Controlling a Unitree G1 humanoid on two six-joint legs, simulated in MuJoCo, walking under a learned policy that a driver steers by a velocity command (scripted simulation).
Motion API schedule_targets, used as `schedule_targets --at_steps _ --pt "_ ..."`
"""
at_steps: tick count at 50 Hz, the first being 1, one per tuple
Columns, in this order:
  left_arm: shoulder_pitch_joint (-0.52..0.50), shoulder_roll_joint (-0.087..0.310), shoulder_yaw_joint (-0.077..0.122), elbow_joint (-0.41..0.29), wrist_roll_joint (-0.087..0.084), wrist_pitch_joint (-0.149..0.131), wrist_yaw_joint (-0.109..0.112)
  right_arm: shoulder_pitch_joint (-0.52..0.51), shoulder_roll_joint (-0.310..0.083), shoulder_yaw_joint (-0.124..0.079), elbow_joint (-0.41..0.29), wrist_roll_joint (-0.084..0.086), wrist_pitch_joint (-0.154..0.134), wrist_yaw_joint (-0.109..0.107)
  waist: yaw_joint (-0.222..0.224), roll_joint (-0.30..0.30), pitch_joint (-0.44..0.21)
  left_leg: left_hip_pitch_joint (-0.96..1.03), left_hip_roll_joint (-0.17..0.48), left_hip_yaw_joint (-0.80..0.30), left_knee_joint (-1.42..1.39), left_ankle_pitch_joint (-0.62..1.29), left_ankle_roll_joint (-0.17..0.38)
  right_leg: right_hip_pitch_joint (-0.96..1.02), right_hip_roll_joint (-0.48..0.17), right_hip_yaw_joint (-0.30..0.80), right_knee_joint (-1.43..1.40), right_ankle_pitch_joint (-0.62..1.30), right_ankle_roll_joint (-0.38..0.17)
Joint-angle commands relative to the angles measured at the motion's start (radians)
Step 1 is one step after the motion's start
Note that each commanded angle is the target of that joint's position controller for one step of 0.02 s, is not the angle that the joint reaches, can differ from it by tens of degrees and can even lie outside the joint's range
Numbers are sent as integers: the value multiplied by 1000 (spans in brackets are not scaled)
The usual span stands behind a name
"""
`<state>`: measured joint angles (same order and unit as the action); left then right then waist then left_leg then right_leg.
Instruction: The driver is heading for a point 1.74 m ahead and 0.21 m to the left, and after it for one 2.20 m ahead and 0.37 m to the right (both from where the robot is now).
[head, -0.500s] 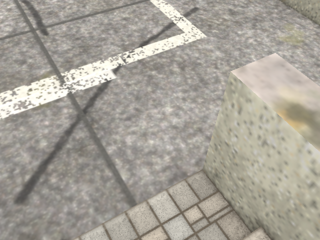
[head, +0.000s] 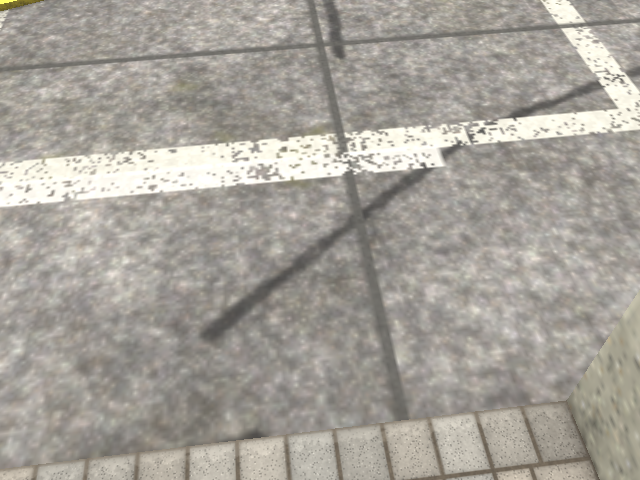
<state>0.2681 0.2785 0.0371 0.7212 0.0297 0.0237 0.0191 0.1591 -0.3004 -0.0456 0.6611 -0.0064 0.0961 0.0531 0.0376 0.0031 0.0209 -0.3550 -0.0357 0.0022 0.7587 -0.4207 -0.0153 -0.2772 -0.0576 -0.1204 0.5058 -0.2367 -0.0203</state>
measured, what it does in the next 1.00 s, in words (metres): steps on the spot, turning left: left foot, then right foot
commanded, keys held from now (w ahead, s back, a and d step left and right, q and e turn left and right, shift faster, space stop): q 0.48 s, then no key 0.52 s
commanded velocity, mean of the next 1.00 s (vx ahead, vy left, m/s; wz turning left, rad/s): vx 0.00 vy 0.00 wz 0.41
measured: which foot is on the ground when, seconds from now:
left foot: up 0.00-0.04, down 0.06-0.60, up 0.62-0.94, down 0.96-1.00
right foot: down 0.00-0.04, up 0.06-0.58, down 0.60-1.00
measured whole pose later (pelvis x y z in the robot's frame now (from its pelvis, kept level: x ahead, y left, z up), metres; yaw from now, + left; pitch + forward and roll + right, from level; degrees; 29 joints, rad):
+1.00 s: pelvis +0.05 -0.01 +0.00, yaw +23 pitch -1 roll +1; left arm 0.27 0.23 -0.02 0.76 0.01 0.02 0.00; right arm 0.18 -0.25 -0.01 0.83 -0.02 0.06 0.00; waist 0.02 0.01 0.03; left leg -0.18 -0.04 -0.09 0.43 -0.22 0.00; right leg -0.19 0.07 0.01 0.47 -0.26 -0.07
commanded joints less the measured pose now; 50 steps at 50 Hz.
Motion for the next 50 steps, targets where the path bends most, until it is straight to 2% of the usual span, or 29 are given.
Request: schedule_targets --at_steps 1,2,3,4,5,6,7,9,12,17,21,25,27,28,29,30,31,32,33,34,36,38,40,43,45,47,48,49,50 --pt "-19 186 53 -58 -10 2 1 34 -56 -12 -70 4 -27 -15 -50 -161 -83 131 -37 71 -266 95 49 58 -208 158 -45 257 -129" --pt "15 180 55 -46 -8 5 0 65 -71 -14 -60 -3 -40 -26 -64 -88 -98 252 -19 6 -395 190 58 -18 -187 110 52 184 -63" --pt "40 123 44 -66 3 9 -9 97 -150 -32 -67 -11 -52 -35 -60 143 -101 395 217 -332 -501 157 99 -236 -93 11 311 -155 21" --pt "-81 78 27 -162 4 15 1 127 -317 -73 -78 -7 -49 -31 -101 307 -21 358 433 -639 -480 553 248 -515 89 26 418 -415 62" --pt "-126 134 35 -156 12 20 8 187 -255 -64 -55 -10 -46 -40 -132 142 -30 378 388 -551 -434 643 290 -514 36 152 524 -377 62" --pt "-107 126 37 -141 -6 20 4 139 -206 -46 -52 -8 -43 -48 -86 126 -18 349 323 -459 -421 632 282 -506 32 172 556 -289 60" --pt "-72 134 40 -114 -14 15 1 70 -170 -37 -58 -6 -39 -54 -44 103 -9 307 253 -381 -427 604 243 -468 19 180 541 -191 66" --pt "-23 145 44 -81 4 21 -4 29 -146 -30 -62 4 -45 -59 -24 138 -54 274 179 -309 -414 699 210 -394 31 159 584 -100 79" --pt "-52 129 39 -89 2 35 -10 68 -154 -35 -47 8 -49 -51 -35 99 -74 251 161 -325 -414 650 206 -382 44 155 591 -64 87" --pt "-144 112 27 -118 0 36 -3 140 -175 -47 -34 -2 -46 -55 -84 119 -48 280 158 -428 -417 478 219 -417 54 176 439 -41 78" --pt "-170 104 12 -135 -4 28 1 143 -191 -55 -42 -11 -44 -47 -80 112 -62 224 153 -489 -391 523 235 -318 84 183 391 -76 55" --pt "-176 106 0 -150 -20 12 1 125 -197 -58 -47 -19 -41 -41 -78 128 -64 206 148 -549 -369 597 240 -198 119 187 270 -137 33" --pt "-119 104 -2 -138 -31 4 9 99 -182 -52 -49 -17 -42 -44 -55 137 -67 174 128 -558 -355 587 211 -64 118 184 103 -125 17" --pt "-70 92 -4 -124 -26 0 16 82 -171 -46 -48 -10 -42 -48 -23 121 -64 121 104 -552 -337 519 177 49 114 172 -35 -45 6" --pt "-41 99 -1 -118 -15 -7 26 95 -146 -37 -43 -1 -45 -54 -16 82 -65 23 70 -527 -306 352 128 192 65 194 -140 31 -6" --pt "-39 144 1 -132 -3 -15 34 169 -70 -20 -33 -2 -50 -56 -46 -127 -108 -75 -23 -388 -118 -4 72 327 -145 420 -228 -43 -44" --pt "-54 223 12 -150 -2 -5 28 148 -98 -31 -61 0 -53 -65 -31 -220 -72 -243 -184 -240 -10 -203 45 307 -314 684 -233 139 -153" --pt "-10 185 9 -119 -11 -2 20 112 -162 -48 -42 -25 -51 -67 -14 -113 -51 -225 -126 -244 100 -167 28 232 -303 651 -214 179 -207" --pt "-48 135 -8 -121 -18 -7 12 109 -152 -50 -27 -18 -47 -60 -42 -97 -24 -192 -112 -244 138 -108 20 175 -248 571 -211 165 -200" --pt "-91 103 -17 -125 -11 -11 7 117 -135 -46 -6 -10 -43 -53 -60 -103 -10 -159 -104 -233 158 -42 6 130 -185 483 -218 159 -175" --pt "-122 86 -23 -123 -6 -18 9 137 -113 -38 26 -9 -33 -40 -75 -173 -26 -102 -104 -192 183 28 -20 99 -113 377 -214 262 -152" --pt "-101 74 -26 -107 -8 -21 5 115 -93 -28 41 -4 -26 -37 -67 -158 -38 -65 -91 -165 129 49 -35 95 -96 339 -213 275 -146" --pt "-84 73 -26 -91 -11 -20 -1 80 -66 -12 53 -4 -21 -36 -53 -158 -32 -17 -62 -125 10 65 -36 91 -80 325 -216 195 -134" --pt "-33 99 -16 -62 -7 -11 -8 22 -51 3 65 -3 -19 -40 -18 -175 -14 58 -37 -56 -156 67 -10 80 -84 357 -218 96 -139" --pt "-20 106 -12 -46 -11 -8 -13 28 -43 7 85 1 -26 -44 -27 -159 -12 120 -29 -43 -267 120 11 79 -94 376 -194 151 -145" --pt "-20 92 -18 -35 -14 -15 -13 48 -40 15 110 -11 -43 -53 -52 -103 -34 272 21 -94 -425 300 35 31 -93 374 -163 206 -105" --pt "-12 74 -25 -36 -14 -26 -16 60 -66 14 117 -22 -56 -60 -53 -67 -70 362 90 -164 -422 347 47 0 -88 368 -152 199 -76" --pt "23 68 -24 -33 -24 -31 -23 11 -114 -1 132 -13 -61 -62 -2 52 -39 300 106 -194 -348 421 69 10 -22 300 -173 159 -57" --pt "2 86 -21 -19 -20 -31 -20 6 -76 6 141 -5 -65 -57 -31 45 -41 265 100 -185 -359 403 73 55 -8 275 -162 119 -54"
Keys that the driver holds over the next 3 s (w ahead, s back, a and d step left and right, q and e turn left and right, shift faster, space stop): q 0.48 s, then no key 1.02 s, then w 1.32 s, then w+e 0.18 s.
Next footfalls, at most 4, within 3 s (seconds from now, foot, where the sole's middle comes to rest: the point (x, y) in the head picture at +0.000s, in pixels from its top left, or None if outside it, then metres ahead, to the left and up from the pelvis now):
0.06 left None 0.03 0.09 -0.77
0.60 right None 0.11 -0.07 -0.77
0.96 left None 0.04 0.12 -0.77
2.24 right None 0.51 0.08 -0.88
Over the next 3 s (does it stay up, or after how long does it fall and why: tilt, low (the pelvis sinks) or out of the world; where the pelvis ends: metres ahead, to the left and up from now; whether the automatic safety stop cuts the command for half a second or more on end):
stays up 0.74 0.32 -0.21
